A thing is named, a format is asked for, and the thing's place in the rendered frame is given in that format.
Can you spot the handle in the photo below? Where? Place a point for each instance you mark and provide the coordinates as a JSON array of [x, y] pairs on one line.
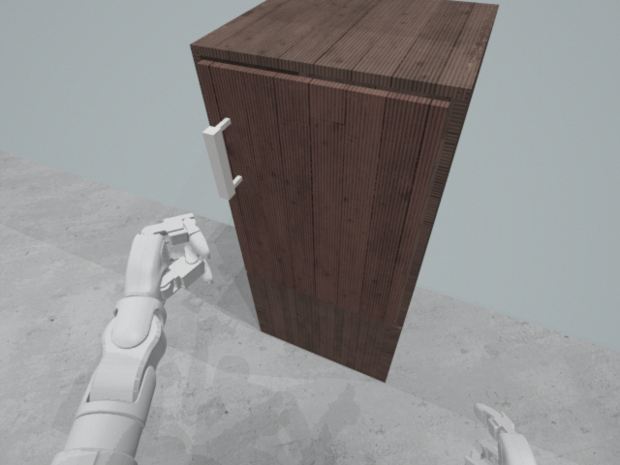
[[218, 158]]

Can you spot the right robot hand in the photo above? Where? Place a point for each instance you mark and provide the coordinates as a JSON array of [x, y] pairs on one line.
[[513, 449]]

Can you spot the left robot hand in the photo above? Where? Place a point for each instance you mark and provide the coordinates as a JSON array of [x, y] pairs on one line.
[[149, 259]]

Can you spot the cupboard door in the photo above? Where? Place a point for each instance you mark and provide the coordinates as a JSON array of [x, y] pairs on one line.
[[334, 180]]

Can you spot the left robot forearm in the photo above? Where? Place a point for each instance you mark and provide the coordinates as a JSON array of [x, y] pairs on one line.
[[115, 406]]

